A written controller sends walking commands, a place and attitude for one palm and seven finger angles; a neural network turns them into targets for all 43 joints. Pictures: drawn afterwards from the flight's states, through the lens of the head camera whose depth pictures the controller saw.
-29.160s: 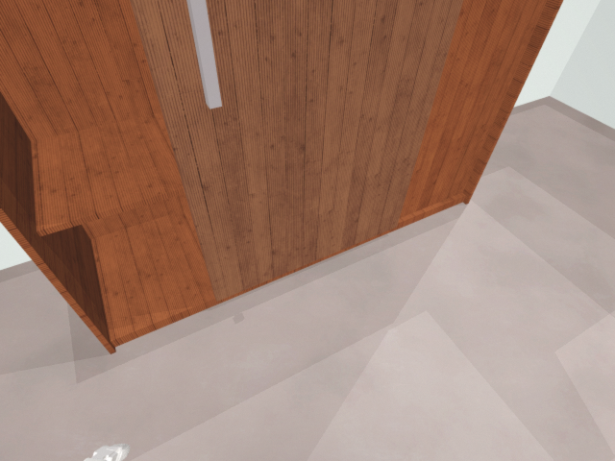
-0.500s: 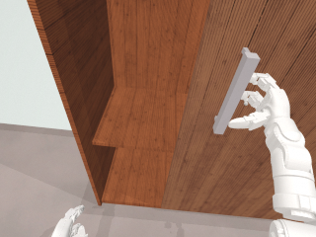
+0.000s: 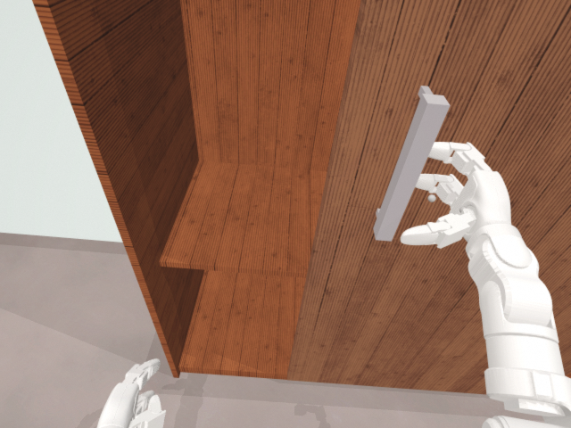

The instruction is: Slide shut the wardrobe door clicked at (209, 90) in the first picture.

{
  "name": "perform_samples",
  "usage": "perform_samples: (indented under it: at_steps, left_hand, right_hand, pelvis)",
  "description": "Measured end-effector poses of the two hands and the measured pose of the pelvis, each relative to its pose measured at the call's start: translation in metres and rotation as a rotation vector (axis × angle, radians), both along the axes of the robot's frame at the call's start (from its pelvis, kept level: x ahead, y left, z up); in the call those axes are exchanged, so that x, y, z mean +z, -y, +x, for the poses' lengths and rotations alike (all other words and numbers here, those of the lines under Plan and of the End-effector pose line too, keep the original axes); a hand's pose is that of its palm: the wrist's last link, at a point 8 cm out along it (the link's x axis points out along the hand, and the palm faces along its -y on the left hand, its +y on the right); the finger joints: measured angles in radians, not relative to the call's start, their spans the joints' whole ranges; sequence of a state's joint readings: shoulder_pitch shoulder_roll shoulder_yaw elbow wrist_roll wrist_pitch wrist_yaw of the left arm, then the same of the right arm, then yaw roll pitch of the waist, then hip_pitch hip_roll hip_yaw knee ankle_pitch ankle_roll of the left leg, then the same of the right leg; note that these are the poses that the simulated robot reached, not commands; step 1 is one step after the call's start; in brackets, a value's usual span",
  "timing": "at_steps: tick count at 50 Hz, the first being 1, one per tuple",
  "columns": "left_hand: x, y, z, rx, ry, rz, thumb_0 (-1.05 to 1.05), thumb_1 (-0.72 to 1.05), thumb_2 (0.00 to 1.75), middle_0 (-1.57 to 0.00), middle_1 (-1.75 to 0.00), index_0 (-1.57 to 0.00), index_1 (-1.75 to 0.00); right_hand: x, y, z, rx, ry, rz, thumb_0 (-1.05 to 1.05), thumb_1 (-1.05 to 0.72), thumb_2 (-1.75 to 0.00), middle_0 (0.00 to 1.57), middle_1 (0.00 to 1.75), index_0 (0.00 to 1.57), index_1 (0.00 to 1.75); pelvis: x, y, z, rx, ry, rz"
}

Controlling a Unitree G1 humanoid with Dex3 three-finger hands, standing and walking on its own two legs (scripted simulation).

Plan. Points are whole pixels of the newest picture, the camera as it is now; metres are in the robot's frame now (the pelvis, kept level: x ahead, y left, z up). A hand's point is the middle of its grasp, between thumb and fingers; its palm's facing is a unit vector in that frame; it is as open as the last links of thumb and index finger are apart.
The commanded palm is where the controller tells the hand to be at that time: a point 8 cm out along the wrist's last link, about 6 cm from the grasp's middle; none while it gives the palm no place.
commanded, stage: slide the fingers in behind the handle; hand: right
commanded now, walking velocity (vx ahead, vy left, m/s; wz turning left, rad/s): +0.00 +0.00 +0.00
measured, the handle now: (401, 169) +0.45 -0.13 +0.18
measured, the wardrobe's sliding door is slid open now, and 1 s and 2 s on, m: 0.37 0.37 0.37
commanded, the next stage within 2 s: move the hooked fingers beside the handle in 0.24 s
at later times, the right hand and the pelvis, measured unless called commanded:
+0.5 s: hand (426, 197) +0.37 -0.15 +0.20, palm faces +0.05 +1.00 -0.04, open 14.0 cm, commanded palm +0.35 -0.18 +0.19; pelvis -0.01 +0.00 +0.00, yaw -2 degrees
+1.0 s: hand (427, 196) +0.38 -0.15 +0.19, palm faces +0.01 +1.00 -0.04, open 13.9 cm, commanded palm +0.35 -0.20 +0.19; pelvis +0.00 +0.01 +0.00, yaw +0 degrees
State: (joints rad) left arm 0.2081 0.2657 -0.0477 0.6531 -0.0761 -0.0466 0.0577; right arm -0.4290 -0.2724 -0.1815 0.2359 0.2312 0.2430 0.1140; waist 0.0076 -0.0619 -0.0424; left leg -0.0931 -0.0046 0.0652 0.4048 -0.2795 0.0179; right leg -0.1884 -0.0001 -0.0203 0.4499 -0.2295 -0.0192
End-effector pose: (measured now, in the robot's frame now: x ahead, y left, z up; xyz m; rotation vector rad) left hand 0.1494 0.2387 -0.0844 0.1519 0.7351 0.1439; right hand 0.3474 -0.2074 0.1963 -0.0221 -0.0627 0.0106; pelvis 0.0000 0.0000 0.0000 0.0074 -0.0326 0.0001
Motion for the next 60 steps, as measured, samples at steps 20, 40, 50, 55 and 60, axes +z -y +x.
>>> perform_samples:
  at_steps: [20, 40, 50, 55, 60]
  left_hand:
    - [-0.008, 0.014, 0.002, -0.065, -0.03, -0.016, 0.01, 0.91, 0.89, -0.2, -0.3, -0.2, -0.3]
    - [-0.007, -0.005, -0.012, -0.018, -0.039, 0.003, 0.01, 0.91, 0.89, -0.2, -0.3, -0.2, -0.3]
    - [-0.006, -0.008, -0.007, -0.009, -0.033, 0.003, 0.01, 0.91, 0.89, -0.2, -0.3, -0.2, -0.3]
    - [-0.005, -0.007, -0.001, -0.009, -0.021, -0.004, 0.01, 0.91, 0.89, -0.2, -0.3, -0.2, -0.3]
    - [-0.002, -0.007, 0.005, -0.012, -0.01, -0.005, 0.01, 0.91, 0.89, -0.2, -0.3, -0.2, -0.3]
  right_hand:
    - [-0.001, -0.01, -0.004, -0.068, 0.001, -0.016, -0.01, 0.5, -0.3, 0.3, 1.2, 0.25, 1.24]
    - [-0.001, -0.003, 0.006, -0.027, -0.001, -0.011, -0.01, 0.5, -0.3, 0.3, 1.2, 0.31, 1.25]
    - [-0.002, -0.003, 0.006, -0.023, -0.001, -0.019, -0.01, 0.5, -0.3, 0.3, 1.2, 0.3, 1.22]
    - [-0.002, -0.003, 0.004, -0.019, -0.001, -0.021, -0.01, 0.5, -0.3, 0.3, 1.2, 0.3, 1.21]
    - [-0.002, -0.002, 0.003, -0.019, -0.003, -0.018, -0.01, 0.5, -0.3, 0.3, 1.2, 0.3, 1.2]
  pelvis:
    - [0.0, -0.002, -0.005, -0.026, 0.012, -0.001]
    - [0.001, -0.006, -0.003, -0.01, 0.002, -0.002]
    - [0.0, -0.008, 0.001, -0.005, -0.002, -0.003]
    - [0.0, -0.008, 0.004, -0.002, -0.004, -0.004]
    - [0.0, -0.01, 0.005, -0.002, -0.003, -0.005]
